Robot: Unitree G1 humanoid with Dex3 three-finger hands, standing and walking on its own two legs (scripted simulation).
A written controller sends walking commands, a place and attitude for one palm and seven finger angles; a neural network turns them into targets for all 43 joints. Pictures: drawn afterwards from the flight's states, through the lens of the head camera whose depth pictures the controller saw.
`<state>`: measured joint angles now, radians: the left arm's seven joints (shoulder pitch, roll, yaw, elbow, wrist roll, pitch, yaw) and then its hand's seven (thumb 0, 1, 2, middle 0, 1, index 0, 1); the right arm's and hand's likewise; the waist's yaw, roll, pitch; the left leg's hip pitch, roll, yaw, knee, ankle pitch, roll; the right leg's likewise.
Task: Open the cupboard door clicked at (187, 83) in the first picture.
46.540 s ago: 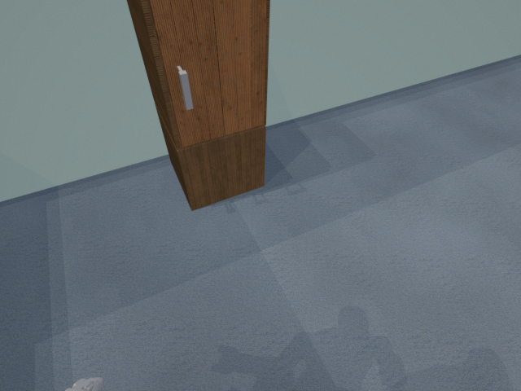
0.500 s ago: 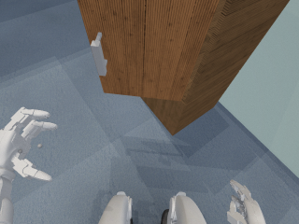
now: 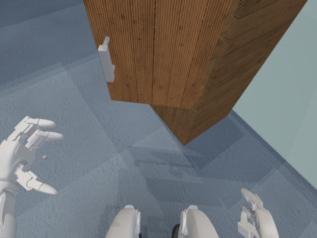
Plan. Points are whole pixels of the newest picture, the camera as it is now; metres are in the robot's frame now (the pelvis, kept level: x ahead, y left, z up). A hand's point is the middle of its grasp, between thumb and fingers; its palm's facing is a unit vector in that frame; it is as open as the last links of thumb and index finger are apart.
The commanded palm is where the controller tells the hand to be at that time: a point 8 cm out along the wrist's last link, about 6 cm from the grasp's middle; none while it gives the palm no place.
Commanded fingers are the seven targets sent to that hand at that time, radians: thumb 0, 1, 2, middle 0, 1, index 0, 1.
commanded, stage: move the hooked fingers beside the handle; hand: left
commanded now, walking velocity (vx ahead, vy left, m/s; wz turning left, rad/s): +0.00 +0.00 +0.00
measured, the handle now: (108, 60) +0.61 +0.19 +0.02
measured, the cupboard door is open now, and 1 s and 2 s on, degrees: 49 49 49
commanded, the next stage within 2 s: none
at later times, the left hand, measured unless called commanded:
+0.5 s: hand (59, 125) +0.36 +0.27 +0.04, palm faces -0.05 -1.00 -0.03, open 14.0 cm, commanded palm +0.35 +0.31 +0.04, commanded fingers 0.00 -0.50 0.30 -0.30 -1.20 -0.30 -1.20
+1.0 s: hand (73, 96) +0.45 +0.26 +0.03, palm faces -0.06 -1.00 -0.01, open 14.0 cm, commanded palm +0.44 +0.30 +0.03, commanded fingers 0.00 -0.50 0.30 -0.30 -1.20 -0.30 -1.20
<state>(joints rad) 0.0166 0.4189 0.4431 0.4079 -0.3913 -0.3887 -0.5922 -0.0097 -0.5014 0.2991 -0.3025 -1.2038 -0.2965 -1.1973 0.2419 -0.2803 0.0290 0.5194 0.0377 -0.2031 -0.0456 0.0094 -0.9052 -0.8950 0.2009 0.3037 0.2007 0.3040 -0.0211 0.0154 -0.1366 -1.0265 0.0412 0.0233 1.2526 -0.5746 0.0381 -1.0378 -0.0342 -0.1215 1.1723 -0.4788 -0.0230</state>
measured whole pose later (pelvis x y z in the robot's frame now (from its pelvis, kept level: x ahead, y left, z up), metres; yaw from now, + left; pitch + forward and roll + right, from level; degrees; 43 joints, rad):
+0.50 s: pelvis +0.00 +0.00 +0.00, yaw +0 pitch +22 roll -3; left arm -0.31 0.47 0.44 0.66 -0.31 -0.37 -0.54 -0.01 -0.50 0.30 -0.30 -1.20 -0.30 -1.20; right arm 0.27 -0.29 0.03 0.56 0.03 -0.15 -0.05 0.01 -0.91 -0.89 0.20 0.30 0.20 0.30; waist -0.06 0.01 -0.14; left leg -1.07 0.04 0.03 1.26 -0.57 0.04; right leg -1.09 -0.03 -0.11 1.17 -0.47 -0.02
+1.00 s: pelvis +0.00 +0.00 -0.01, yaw -1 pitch +25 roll -4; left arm -0.69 0.59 0.49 1.03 -0.20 -0.42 -0.54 -0.01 -0.50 0.30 -0.30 -1.20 -0.30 -1.20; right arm 0.30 -0.30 0.04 0.60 0.02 -0.04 -0.03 0.01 -0.91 -0.89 0.20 0.30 0.20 0.30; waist -0.11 0.01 -0.13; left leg -1.17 0.05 0.03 1.30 -0.58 0.05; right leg -1.18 -0.02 -0.11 1.21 -0.47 -0.02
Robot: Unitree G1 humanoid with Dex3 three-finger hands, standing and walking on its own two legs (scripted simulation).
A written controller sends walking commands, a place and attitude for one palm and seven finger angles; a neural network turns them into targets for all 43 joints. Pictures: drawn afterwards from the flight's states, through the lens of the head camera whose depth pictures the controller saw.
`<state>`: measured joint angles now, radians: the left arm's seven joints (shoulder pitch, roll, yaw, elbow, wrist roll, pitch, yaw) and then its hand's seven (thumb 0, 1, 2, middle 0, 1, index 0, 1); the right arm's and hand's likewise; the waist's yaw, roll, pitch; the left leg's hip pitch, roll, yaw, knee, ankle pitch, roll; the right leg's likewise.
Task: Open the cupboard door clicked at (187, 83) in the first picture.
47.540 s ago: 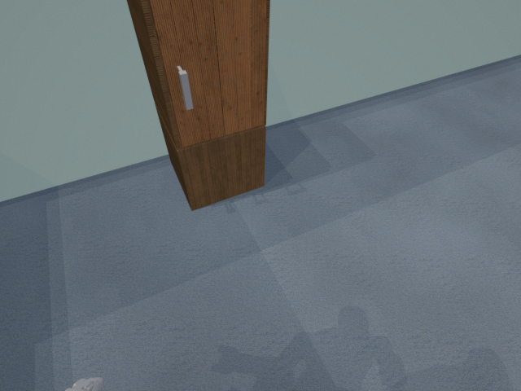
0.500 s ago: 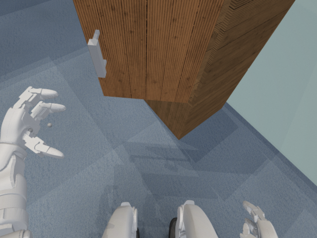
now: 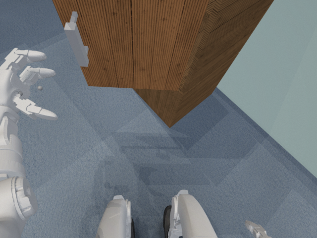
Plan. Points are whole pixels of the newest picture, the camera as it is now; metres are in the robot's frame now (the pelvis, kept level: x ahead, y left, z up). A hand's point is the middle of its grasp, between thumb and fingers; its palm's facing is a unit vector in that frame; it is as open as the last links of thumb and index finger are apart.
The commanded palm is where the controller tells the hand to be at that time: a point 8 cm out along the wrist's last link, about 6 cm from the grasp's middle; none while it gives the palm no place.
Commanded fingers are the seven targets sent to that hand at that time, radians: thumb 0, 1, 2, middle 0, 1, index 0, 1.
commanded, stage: move the hooked fingers beside the handle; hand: left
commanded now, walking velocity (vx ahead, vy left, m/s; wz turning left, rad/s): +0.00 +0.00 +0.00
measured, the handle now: (79, 40) +0.60 +0.21 +0.03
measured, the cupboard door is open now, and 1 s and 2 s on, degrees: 49 49 49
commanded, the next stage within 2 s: slide the fingers in behind the handle in 1.40 s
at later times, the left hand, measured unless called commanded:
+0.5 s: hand (49, 59) +0.53 +0.26 +0.05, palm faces -0.03 -1.00 -0.01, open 14.0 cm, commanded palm +0.53 +0.29 +0.04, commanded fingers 0.00 -0.50 0.30 -0.30 -1.20 -0.30 -1.20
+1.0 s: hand (53, 53) +0.55 +0.26 +0.04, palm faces -0.02 -1.00 -0.03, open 14.0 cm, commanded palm +0.54 +0.28 +0.04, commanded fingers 0.00 -0.50 0.30 -0.30 -1.20 -0.30 -1.20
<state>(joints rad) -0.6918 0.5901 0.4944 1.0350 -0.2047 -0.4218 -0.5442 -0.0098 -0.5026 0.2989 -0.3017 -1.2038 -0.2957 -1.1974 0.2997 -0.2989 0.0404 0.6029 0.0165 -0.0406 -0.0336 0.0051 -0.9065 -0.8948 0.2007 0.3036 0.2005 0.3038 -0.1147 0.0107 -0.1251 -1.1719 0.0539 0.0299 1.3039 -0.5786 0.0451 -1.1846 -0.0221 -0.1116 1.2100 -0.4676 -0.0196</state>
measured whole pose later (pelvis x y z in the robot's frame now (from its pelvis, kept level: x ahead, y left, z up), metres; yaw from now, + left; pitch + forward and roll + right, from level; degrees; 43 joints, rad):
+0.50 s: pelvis -0.01 +0.00 -0.01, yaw -1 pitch +30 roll -6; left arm -0.99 0.76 0.53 1.22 -0.10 -0.37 -0.49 -0.01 -0.50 0.30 -0.30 -1.20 -0.30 -1.20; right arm 0.34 -0.30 0.08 0.59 -0.01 0.04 -0.02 0.00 -0.91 -0.89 0.20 0.30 0.20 0.30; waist -0.21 0.03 -0.11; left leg -1.30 0.07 0.01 1.36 -0.58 0.05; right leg -1.30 -0.01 -0.13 1.23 -0.45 -0.02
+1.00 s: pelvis +0.01 +0.01 -0.01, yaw -2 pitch +32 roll -7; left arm -1.00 0.79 0.55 1.17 -0.06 -0.33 -0.46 -0.01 -0.50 0.30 -0.30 -1.20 -0.30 -1.20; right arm 0.37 -0.28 0.09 0.58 -0.02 0.09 0.01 0.00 -0.91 -0.89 0.20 0.30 0.20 0.30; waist -0.24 0.04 -0.10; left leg -1.32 0.08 0.01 1.34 -0.59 0.05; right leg -1.31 0.00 -0.13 1.20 -0.45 -0.01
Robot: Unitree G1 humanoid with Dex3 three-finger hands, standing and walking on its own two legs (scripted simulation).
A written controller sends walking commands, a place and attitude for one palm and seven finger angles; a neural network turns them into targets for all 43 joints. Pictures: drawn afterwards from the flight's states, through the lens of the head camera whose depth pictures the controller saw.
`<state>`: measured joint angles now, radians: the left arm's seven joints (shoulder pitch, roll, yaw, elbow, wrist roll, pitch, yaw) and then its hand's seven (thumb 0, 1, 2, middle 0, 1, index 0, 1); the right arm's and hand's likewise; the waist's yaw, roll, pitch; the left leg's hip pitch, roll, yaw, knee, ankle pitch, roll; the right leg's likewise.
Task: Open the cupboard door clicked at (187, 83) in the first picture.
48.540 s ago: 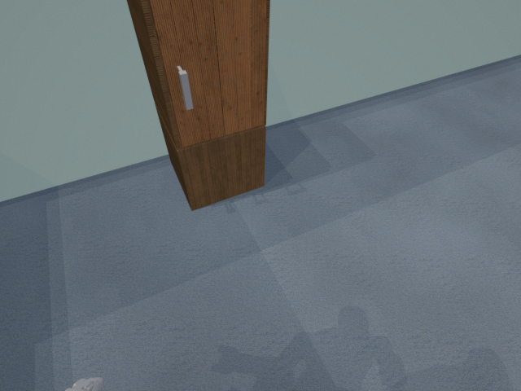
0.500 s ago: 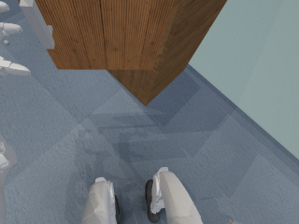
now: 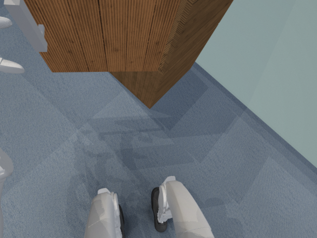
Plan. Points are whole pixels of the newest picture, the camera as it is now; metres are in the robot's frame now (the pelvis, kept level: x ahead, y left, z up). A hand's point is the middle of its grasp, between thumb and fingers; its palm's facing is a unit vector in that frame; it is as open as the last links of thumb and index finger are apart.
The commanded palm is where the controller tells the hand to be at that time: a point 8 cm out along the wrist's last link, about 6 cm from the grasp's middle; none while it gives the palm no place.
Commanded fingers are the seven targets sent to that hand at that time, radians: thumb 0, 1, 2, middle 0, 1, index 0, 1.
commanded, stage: move the hooked fingers beside the handle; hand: left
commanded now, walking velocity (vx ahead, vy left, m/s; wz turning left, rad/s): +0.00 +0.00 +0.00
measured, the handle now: (30, 18) +0.59 +0.22 +0.04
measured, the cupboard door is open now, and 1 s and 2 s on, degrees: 49 49 49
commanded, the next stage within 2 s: slide the fingers in behind the handle in 0.40 s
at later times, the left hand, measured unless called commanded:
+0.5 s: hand out of the picture +0.53 +0.28 +0.05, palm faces +0.02 -1.00 -0.03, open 14.0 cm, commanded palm +0.52 +0.30 +0.05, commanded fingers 0.00 -0.50 0.30 -0.30 -1.20 -0.30 -1.20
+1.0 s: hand (14, 40) +0.54 +0.25 +0.04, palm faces +0.01 -1.00 -0.01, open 14.0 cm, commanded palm +0.52 +0.27 +0.05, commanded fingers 0.00 -0.50 0.30 -0.30 -1.20 -0.30 -1.20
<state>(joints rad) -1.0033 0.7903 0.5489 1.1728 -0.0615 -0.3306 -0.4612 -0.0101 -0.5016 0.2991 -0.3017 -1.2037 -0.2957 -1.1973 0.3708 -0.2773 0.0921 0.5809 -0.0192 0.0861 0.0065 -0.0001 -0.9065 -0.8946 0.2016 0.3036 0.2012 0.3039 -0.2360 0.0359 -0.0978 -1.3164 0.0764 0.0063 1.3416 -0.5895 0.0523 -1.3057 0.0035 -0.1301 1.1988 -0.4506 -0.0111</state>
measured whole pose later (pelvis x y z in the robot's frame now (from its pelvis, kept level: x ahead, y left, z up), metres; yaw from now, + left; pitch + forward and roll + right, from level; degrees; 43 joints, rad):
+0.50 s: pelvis +0.00 +0.00 +0.00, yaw +0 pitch +31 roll -6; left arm -0.99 0.79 0.55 1.18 -0.08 -0.36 -0.48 -0.01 -0.50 0.30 -0.30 -1.20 -0.30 -1.20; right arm 0.33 -0.28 0.09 0.57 -0.01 0.09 0.00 0.00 -0.91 -0.89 0.20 0.30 0.20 0.30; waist -0.23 0.03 -0.10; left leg -1.31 0.08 0.00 1.35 -0.60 0.05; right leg -1.30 0.01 -0.13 1.21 -0.46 -0.02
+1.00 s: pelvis +0.00 +0.00 +0.00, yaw +0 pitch +31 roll -6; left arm -0.99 0.70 0.50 1.17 -0.07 -0.36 -0.40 -0.01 -0.50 0.30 -0.30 -1.20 -0.30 -1.20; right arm 0.36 -0.27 0.08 0.59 -0.02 0.08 0.01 0.00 -0.91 -0.89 0.20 0.30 0.20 0.30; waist -0.24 0.04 -0.11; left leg -1.29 0.07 0.01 1.34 -0.59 0.05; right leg -1.29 0.00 -0.12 1.20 -0.45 -0.01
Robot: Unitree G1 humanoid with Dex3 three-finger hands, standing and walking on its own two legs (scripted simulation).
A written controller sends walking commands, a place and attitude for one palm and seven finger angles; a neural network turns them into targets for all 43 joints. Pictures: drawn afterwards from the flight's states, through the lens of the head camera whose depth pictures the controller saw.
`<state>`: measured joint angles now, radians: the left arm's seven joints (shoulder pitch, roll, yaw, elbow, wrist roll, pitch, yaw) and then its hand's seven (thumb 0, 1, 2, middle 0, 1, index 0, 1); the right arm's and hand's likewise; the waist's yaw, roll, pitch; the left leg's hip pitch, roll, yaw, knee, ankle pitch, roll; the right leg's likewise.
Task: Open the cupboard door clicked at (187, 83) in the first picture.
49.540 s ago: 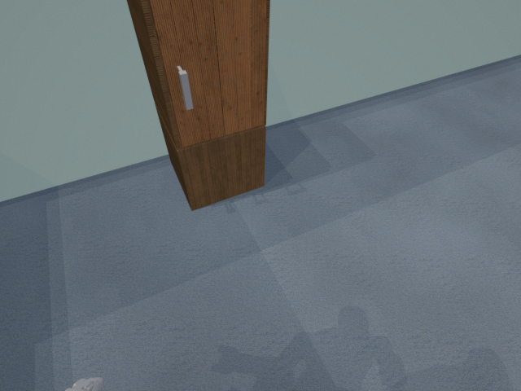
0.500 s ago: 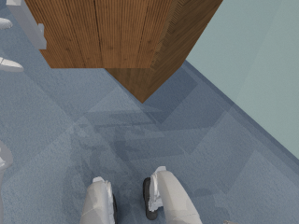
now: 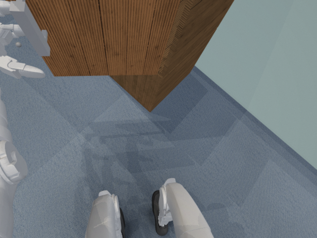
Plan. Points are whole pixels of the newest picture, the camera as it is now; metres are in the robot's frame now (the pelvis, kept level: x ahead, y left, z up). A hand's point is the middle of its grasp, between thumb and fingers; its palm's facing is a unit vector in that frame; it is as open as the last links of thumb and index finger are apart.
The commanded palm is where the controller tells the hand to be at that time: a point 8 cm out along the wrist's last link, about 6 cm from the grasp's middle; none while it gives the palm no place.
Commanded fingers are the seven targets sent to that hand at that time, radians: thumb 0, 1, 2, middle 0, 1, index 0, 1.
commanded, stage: slide the fingers in behind the handle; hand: left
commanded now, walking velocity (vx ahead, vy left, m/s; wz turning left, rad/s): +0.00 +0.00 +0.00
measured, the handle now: (33, 24) +0.59 +0.22 +0.04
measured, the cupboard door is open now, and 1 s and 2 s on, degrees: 49 49 49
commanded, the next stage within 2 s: close the thumb around the handle in 1.10 s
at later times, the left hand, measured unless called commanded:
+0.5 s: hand (39, 44) +0.54 +0.21 +0.04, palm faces +0.00 -1.00 -0.01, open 14.0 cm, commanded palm +0.53 +0.24 +0.04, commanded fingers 0.00 -0.50 0.30 -0.30 -1.20 -0.30 -1.20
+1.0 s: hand (46, 44) +0.54 +0.19 +0.04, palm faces +0.02 -1.00 -0.02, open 14.0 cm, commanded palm +0.52 +0.23 +0.04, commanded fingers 0.00 -0.50 0.30 -0.30 -1.20 -0.30 -1.20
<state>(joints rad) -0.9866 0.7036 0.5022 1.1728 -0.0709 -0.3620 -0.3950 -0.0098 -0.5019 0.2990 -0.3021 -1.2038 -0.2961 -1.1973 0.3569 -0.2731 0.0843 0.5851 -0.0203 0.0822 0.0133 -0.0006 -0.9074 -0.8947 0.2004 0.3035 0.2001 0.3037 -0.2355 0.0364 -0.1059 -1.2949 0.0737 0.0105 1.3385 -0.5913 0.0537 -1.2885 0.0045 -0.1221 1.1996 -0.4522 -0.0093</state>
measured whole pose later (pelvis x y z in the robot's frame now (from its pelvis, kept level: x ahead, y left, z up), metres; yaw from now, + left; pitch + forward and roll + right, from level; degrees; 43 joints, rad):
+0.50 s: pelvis +0.01 +0.00 +0.00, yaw +1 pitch +31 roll -5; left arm -0.97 0.59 0.44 1.16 -0.07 -0.41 -0.30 -0.01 -0.50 0.30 -0.30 -1.20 -0.30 -1.20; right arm 0.35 -0.26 0.06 0.60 -0.03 0.08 0.03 0.00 -0.91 -0.89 0.20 0.30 0.20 0.30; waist -0.22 0.04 -0.12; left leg -1.26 0.06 0.01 1.32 -0.59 0.05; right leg -1.26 0.00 -0.12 1.19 -0.46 -0.01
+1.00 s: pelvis +0.01 -0.01 +0.00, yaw +1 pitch +30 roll -4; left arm -0.97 0.57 0.43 1.17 -0.07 -0.42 -0.27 -0.01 -0.50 0.30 -0.29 -1.20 -0.29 -1.20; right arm 0.35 -0.26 0.05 0.61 -0.03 0.08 0.03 0.00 -0.91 -0.89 0.20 0.30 0.20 0.30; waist -0.21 0.04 -0.12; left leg -1.26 0.07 0.01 1.31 -0.59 0.03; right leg -1.27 0.00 -0.12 1.20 -0.47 -0.03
